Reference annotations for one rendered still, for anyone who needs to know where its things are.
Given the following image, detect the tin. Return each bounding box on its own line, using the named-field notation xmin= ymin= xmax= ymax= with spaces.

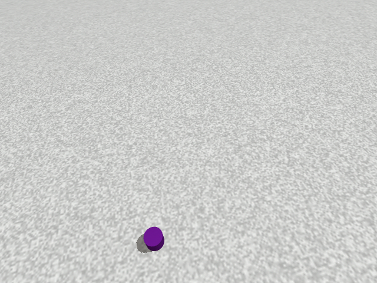
xmin=144 ymin=227 xmax=164 ymax=251

